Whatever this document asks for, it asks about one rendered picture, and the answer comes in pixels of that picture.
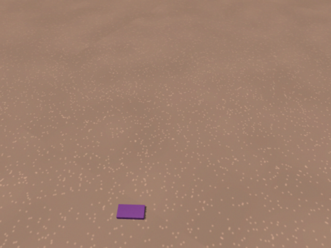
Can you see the small box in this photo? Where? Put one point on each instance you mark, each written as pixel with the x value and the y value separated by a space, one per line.
pixel 135 212

